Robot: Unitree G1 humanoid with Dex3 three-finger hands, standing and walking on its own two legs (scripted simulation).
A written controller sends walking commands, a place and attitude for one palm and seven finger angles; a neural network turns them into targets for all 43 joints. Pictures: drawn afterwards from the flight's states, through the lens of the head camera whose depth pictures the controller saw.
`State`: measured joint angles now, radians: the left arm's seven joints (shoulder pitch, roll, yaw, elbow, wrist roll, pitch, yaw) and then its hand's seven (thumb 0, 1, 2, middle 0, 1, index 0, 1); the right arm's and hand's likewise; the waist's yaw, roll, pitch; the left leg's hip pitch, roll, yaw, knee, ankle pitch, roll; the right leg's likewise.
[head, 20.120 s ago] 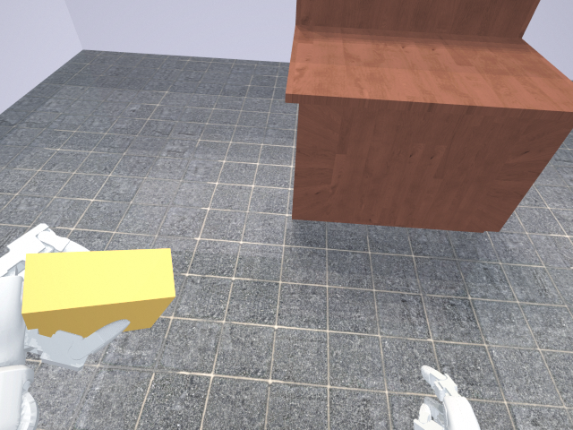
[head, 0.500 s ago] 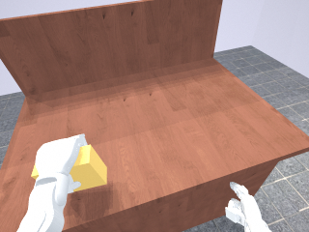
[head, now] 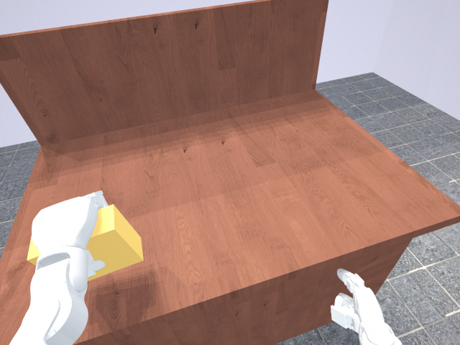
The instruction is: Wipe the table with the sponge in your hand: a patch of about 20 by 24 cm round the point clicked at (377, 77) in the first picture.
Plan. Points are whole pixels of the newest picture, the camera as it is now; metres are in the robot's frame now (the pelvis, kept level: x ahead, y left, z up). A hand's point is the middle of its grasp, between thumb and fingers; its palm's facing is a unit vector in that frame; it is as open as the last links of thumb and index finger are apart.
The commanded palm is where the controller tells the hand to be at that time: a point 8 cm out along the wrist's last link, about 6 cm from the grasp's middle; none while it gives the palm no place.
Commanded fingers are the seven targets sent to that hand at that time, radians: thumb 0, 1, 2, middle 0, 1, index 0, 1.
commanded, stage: move the sponge above the wiping area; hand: left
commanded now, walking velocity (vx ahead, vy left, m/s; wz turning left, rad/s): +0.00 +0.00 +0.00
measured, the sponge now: (97, 252) +0.23 +0.30 +0.05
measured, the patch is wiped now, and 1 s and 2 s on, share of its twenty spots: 0.00 0.00 0.00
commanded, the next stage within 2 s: lower the sponge onto the table in 0.60 s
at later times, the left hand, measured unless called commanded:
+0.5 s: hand (82, 236) +0.23 +0.30 +0.10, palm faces +0.14 -0.11 -0.98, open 9.6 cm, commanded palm +0.19 +0.27 +0.15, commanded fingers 0.00 0.10 1.30 -1.20 -1.60 -1.20 -1.60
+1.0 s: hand (94, 247) +0.23 +0.29 +0.07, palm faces +0.02 -0.17 -0.99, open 9.6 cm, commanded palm +0.19 +0.28 +0.15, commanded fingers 0.00 0.10 1.30 -1.20 -1.60 -1.20 -1.60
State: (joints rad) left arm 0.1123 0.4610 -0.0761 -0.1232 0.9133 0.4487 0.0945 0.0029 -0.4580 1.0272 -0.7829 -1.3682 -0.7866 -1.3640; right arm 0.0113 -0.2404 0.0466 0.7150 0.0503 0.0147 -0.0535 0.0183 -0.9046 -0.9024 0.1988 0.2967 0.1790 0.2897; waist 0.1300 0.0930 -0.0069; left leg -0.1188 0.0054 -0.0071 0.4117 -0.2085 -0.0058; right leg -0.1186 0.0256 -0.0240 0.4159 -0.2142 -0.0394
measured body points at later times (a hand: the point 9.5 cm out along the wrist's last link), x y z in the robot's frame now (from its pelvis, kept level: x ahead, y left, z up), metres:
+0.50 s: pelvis +0.00 +0.00 +0.00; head -0.02 -0.03 +0.45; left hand +0.22 +0.30 +0.15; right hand +0.25 -0.19 -0.07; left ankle +0.02 +0.13 -0.74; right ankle +0.01 -0.10 -0.74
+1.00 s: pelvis +0.00 +0.00 +0.00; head -0.02 -0.04 +0.45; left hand +0.22 +0.29 +0.13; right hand +0.25 -0.19 -0.07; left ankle +0.02 +0.13 -0.74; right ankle +0.01 -0.10 -0.74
